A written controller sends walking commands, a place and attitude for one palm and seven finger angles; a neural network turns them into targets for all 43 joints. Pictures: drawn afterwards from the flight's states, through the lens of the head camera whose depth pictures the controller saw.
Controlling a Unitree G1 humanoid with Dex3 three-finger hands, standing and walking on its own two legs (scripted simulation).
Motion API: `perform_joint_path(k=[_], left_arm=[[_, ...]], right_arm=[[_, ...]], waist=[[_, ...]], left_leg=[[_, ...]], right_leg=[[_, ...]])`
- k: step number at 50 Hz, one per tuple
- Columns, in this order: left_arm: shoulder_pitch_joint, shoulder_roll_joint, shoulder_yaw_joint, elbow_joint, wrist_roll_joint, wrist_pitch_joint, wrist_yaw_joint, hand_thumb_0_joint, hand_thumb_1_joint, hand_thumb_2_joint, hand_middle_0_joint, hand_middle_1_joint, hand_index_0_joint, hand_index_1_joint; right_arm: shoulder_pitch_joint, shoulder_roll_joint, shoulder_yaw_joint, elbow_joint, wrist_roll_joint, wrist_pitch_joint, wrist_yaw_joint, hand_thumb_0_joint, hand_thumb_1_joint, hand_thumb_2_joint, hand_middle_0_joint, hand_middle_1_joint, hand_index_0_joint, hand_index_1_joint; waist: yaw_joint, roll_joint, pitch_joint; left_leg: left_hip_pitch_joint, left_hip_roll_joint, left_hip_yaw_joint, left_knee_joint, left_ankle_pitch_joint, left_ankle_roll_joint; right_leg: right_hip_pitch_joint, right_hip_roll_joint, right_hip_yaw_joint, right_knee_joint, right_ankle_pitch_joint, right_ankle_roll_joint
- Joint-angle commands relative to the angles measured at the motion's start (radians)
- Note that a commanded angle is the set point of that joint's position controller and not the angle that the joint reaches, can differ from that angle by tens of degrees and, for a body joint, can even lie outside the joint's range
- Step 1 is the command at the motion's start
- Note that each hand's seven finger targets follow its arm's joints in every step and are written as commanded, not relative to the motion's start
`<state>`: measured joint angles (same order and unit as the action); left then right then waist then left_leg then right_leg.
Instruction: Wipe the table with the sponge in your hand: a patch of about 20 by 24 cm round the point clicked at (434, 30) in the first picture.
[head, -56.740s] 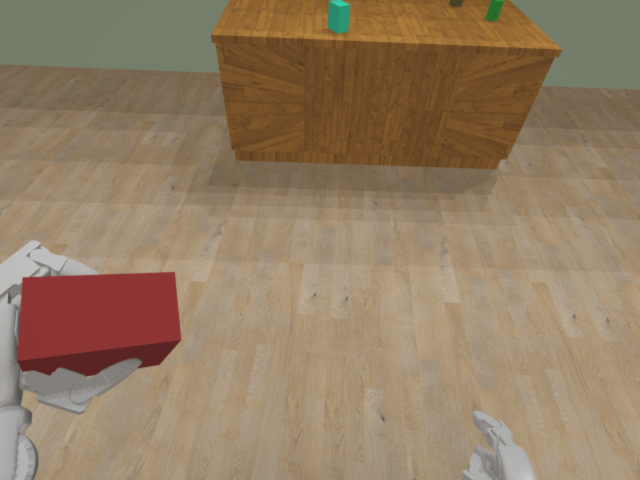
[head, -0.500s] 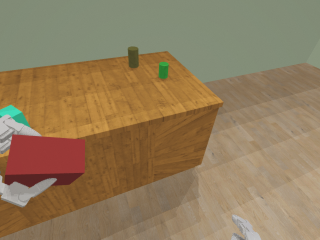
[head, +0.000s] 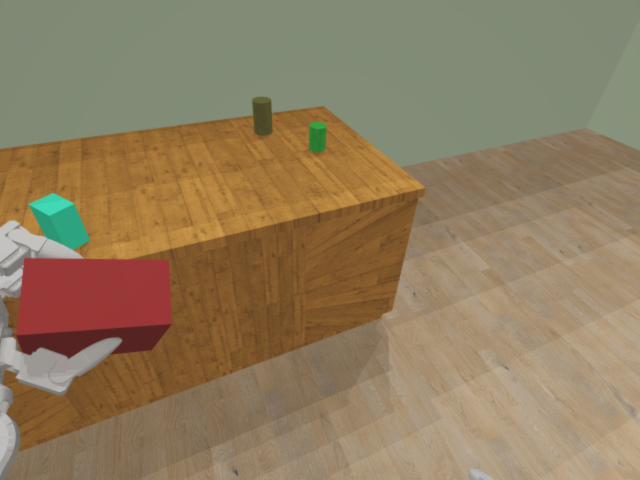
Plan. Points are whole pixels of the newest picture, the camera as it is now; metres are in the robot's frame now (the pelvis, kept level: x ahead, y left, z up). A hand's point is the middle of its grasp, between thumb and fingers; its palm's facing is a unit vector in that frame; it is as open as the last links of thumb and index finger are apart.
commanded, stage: stop stepping back and stand still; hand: left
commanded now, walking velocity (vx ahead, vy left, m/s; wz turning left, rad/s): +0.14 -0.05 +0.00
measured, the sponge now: (118, 310) +0.24 +0.21 +0.18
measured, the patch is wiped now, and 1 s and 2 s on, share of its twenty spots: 1.00 1.00 1.00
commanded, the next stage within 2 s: stand and wait in 1.20 s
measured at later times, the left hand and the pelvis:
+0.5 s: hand (47, 362) +0.17 +0.25 +0.18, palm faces +0.45 -0.83 -0.34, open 10.3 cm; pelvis -0.04 -0.01 +0.00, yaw +1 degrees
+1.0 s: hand (60, 359) +0.19 +0.25 +0.16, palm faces +0.41 -0.86 -0.32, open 10.3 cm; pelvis -0.01 +0.01 +0.01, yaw +2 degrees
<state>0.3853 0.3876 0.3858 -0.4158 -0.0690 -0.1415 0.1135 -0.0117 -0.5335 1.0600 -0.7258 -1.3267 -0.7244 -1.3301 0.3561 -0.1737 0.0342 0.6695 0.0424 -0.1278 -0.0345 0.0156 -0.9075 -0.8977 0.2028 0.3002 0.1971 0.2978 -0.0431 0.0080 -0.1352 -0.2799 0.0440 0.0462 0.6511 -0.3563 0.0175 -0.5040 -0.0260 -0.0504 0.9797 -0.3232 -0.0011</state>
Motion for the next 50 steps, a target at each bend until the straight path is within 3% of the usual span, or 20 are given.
perform_joint_path(k=[1, 3, 4, 5, 7, 10, 12, 14, 16, 19, 24, 26, 28, 31, 32, 34, 39, 42, 45, 50], left_arm=[[-0.024, 0.108, 0.021, -0.138, -0.002, -0.033, -0.006, 0.0, 0.1, 1.3, -1.2, -1.6, -1.2, -1.6], [0.0, 0.128, 0.027, -0.172, 0.012, -0.033, -0.004, 0.0, 0.1, 1.3, -1.2, -1.6, -1.2, -1.6], [-0.038, 0.18, 0.054, -0.238, 0.014, -0.048, -0.003, 0.0, 0.1, 1.3, -1.2, -1.6, -1.2, -1.6], [-0.086, 0.207, 0.083, -0.303, 0.002, -0.065, -0.004, 0.0, 0.1, 1.3, -1.2, -1.6, -1.2, -1.6], [-0.12, 0.243, 0.099, -0.451, 0.014, -0.091, -0.002, 0.0, 0.1, 1.3, -1.2, -1.6, -1.2, -1.6], [-0.002, 0.24, 0.126, -0.48, 0.011, -0.085, 0.005, 0.0, 0.1, 1.3, -1.2, -1.6, -1.2, -1.6], [0.019, 0.215, 0.12, -0.437, 0.006, -0.07, 0.025, 0.0, 0.1, 1.3, -1.2, -1.6, -1.2, -1.6], [0.019, 0.191, 0.108, -0.395, 0.001, -0.073, 0.045, 0.0, 0.1, 1.3, -1.2, -1.6, -1.2, -1.6], [-0.01, 0.152, 0.089, -0.378, -0.003, -0.082, 0.064, 0.0, 0.1, 1.3, -1.2, -1.6, -1.2, -1.6], [-0.071, 0.186, 0.098, -0.312, 0.024, -0.084, 0.061, 0.0, 0.1, 1.3, -1.2, -1.6, -1.2, -1.6], [0.033, 0.095, 0.007, -0.209, 0.007, -0.039, 0.036, 0.0, 0.1, 1.3, -1.2, -1.6, -1.2, -1.6], [0.019, 0.129, 0.01, -0.254, 0.016, -0.037, 0.026, 0.0, 0.1, 1.3, -1.2, -1.6, -1.2, -1.6], [-0.087, 0.167, 0.044, -0.347, 0.019, -0.067, 0.026, 0.0, 0.1, 1.3, -1.2, -1.6, -1.2, -1.6], [-0.072, 0.205, 0.089, -0.419, 0.014, -0.064, 0.045, 0.0, 0.1, 1.3, -1.2, -1.6, -1.2, -1.6], [-0.054, 0.187, 0.08, -0.439, 0.015, -0.069, 0.053, 0.0, 0.1, 1.3, -1.2, -1.6, -1.2, -1.6], [-0.033, 0.16, 0.068, -0.476, 0.016, -0.076, 0.072, 0.0, 0.1, 1.3, -1.2, -1.6, -1.2, -1.6], [0.014, 0.129, 0.049, -0.312, 0.022, -0.044, 0.074, 0.0, 0.1, 1.3, -1.2, -1.6, -1.2, -1.6], [0.043, 0.097, 0.009, -0.222, 0.023, -0.041, 0.049, 0.0, 0.1, 1.3, -1.2, -1.6, -1.2, -1.6], [0.035, 0.104, 0.016, -0.218, 0.014, -0.044, 0.045, 0.0, 0.1, 1.3, -1.2, -1.6, -1.2, -1.6], [0.027, 0.162, 0.07, -0.335, 0.014, -0.068, 0.064, 0.0, 0.1, 1.3, -1.2, -1.6, -1.2, -1.6]], right_arm=[[-0.204, -0.176, -0.06, -0.206, -0.006, -0.043, -0.015, 0.0, -0.9, -0.9, 0.2, 0.3, 0.2, 0.3], [-0.216, -0.164, -0.064, -0.21, -0.006, -0.034, -0.012, 0.0, -0.9, -0.9, 0.2, 0.3, 0.2, 0.3], [-0.244, -0.15, -0.075, -0.225, -0.002, -0.03, -0.009, 0.0, -0.9, -0.9, 0.2, 0.3, 0.2, 0.3], [-0.244, -0.162, -0.087, -0.224, -0.003, -0.037, -0.012, 0.0, -0.9, -0.9, 0.2, 0.3, 0.2, 0.3], [-0.241, -0.197, -0.109, -0.209, 0.002, -0.046, 0.007, 0.0, -0.9, -0.9, 0.2, 0.3, 0.2, 0.3], [-0.234, -0.138, -0.081, -0.182, -0.006, -0.015, 0.006, 0.0, -0.9, -0.9, 0.2, 0.3, 0.2, 0.3], [-0.244, -0.13, -0.075, -0.18, -0.007, -0.02, -0.014, 0.0, -0.9, -0.9, 0.2, 0.3, 0.2, 0.3], [-0.228, -0.155, -0.078, -0.189, -0.013, -0.034, -0.046, 0.0, -0.9, -0.9, 0.2, 0.3, 0.2, 0.3], [-0.236, -0.188, -0.08, -0.211, -0.017, -0.047, -0.054, 0.0, -0.9, -0.9, 0.2, 0.3, 0.2, 0.3], [-0.176, -0.154, -0.087, -0.179, -0.009, -0.072, -0.038, 0.0, -0.9, -0.9, 0.2, 0.3, 0.2, 0.3], [-0.245, -0.171, -0.067, -0.208, -0.017, -0.05, -0.033, 0.0, -0.9, -0.9, 0.2, 0.3, 0.2, 0.3], [-0.266, -0.169, -0.085, -0.22, -0.022, -0.032, -0.023, 0.0, -0.9, -0.9, 0.2, 0.3, 0.2, 0.3], [-0.28, -0.15, -0.077, -0.201, -0.029, -0.034, -0.015, 0.0, -0.9, -0.9, 0.2, 0.3, 0.2, 0.3], [-0.251, -0.145, -0.079, -0.194, -0.027, -0.013, -0.025, 0.0, -0.9, -0.9, 0.2, 0.3, 0.2, 0.3], [-0.258, -0.147, -0.072, -0.196, -0.035, -0.009, -0.036, 0.0, -0.9, -0.9, 0.2, 0.3, 0.2, 0.3], [-0.276, -0.175, -0.071, -0.227, -0.039, -0.016, -0.047, 0.0, -0.9, -0.9, 0.2, 0.3, 0.2, 0.3], [-0.236, -0.135, -0.058, -0.178, -0.021, -0.061, -0.032, 0.0, -0.9, -0.9, 0.2, 0.3, 0.2, 0.3], [-0.258, -0.152, -0.07, -0.191, -0.02, -0.045, -0.024, 0.0, -0.9, -0.9, 0.2, 0.3, 0.2, 0.3], [-0.255, -0.155, -0.078, -0.191, -0.024, -0.03, -0.018, 0.0, -0.9, -0.9, 0.2, 0.3, 0.2, 0.3], [-0.29, -0.151, -0.067, -0.211, -0.035, -0.015, -0.036, 0.0, -0.9, -0.9, 0.2, 0.3, 0.2, 0.3]], waist=[[0.027, 0.071, 0.086], [0.044, -0.146, 0.02], [0.047, -0.357, -0.021], [0.032, -0.325, 0.005], [0.031, -0.163, 0.023], [0.01, -0.049, 0.108], [0.016, -0.073, 0.07], [0.009, 0.091, 0.041], [0.01, 0.504, 0.063], [0.009, 0.159, 0.069], [0.048, 0.009, 0.093], [0.035, -0.27, 0.099], [0.022, -0.115, 0.08], [0.005, -0.137, 0.072], [-0.002, -0.007, 0.056], [0.024, 0.424, 0.077], [0.038, 0.099, 0.022], [0.022, -0.081, 0.022], [0.017, -0.079, 0.047], [0.038, 0.041, 0.011]], left_leg=[[-0.185, 0.15, -0.154, -0.155, -0.166, 0.115], [-0.296, 0.011, -0.013, 0.269, -0.164, 0.071], [-0.436, -0.056, -0.002, 0.568, -0.175, 0.041], [-0.446, -0.04, -0.073, 0.731, -0.105, 0.021], [-0.399, 0.031, -0.168, 0.75, -0.032, 0.022], [-0.132, 0.083, -0.117, 0.476, -0.009, 0.047], [0.014, 0.054, -0.035, 0.212, -0.014, 0.054], [0.12, 0.006, -0.002, -0.081, -0.067, 0.057], [0.091, 0.248, -0.49, -0.414, -0.382, 0.185], [0.105, 0.249, -0.443, -0.3, 0.098, 0.225], [-0.215, 0.078, -0.136, -0.077, -0.056, 0.076], [-0.344, -0.051, -0.048, 0.341, -0.122, 0.017], [-0.248, 0.0, -0.105, 0.405, -0.084, 0.008], [0.054, 0.052, -0.116, 0.048, -0.025, 0.036], [0.128, 0.026, -0.104, -0.088, -0.009, 0.035], [0.076, 0.211, -0.454, -0.453, -0.259, 0.097], [0.094, 0.142, -0.234, -0.24, 0.336, 0.087], [-0.038, 0.038, -0.121, -0.081, 0.254, 0.016], [-0.008, 0.016, -0.122, -0.114, 0.109, 0.005], [0.048, 0.047, -0.153, -0.234, 0.244, 0.022]], right_leg=[[0.254, 0.036, -0.092, -0.359, 0.007, 0.003], [0.433, -0.03, -0.005, -0.503, 0.07, -0.055], [0.481, -0.228, 0.342, -0.628, 0.034, -0.145], [0.356, -0.319, 0.488, -0.716, -0.039, -0.188], [0.221, -0.36, 0.514, -0.703, -0.082, -0.245], [-0.116, -0.303, 0.275, -0.689, -0.234, -0.187], [-0.13, -0.248, 0.175, -0.614, -0.287, -0.158], [-0.094, -0.14, 0.089, -0.41, -0.314, -0.114], [-0.211, 0.071, -0.041, 0.095, -0.3, -0.011], [-0.209, -0.023, 0.085, 0.123, -0.191, -0.003], [0.394, 0.019, 0.001, -0.53, 0.068, 0.003], [0.361, -0.28, 0.506, -0.763, -0.112, -0.135], [0.233, -0.322, 0.478, -0.792, -0.158, -0.176], [0.034, -0.254, 0.269, -0.652, -0.178, -0.137], [0.01, -0.175, 0.174, -0.544, -0.192, -0.096], [-0.017, 0.041, 0.01, -0.16, -0.168, -0.003], [0.188, 0.02, 0.022, -0.432, -0.023, 0.022], [0.365, -0.084, 0.184, -0.588, 0.352, -0.039], [0.266, -0.123, 0.244, -0.635, 0.117, -0.061], [0.317, -0.053, 0.143, -0.566, 0.243, -0.03]])
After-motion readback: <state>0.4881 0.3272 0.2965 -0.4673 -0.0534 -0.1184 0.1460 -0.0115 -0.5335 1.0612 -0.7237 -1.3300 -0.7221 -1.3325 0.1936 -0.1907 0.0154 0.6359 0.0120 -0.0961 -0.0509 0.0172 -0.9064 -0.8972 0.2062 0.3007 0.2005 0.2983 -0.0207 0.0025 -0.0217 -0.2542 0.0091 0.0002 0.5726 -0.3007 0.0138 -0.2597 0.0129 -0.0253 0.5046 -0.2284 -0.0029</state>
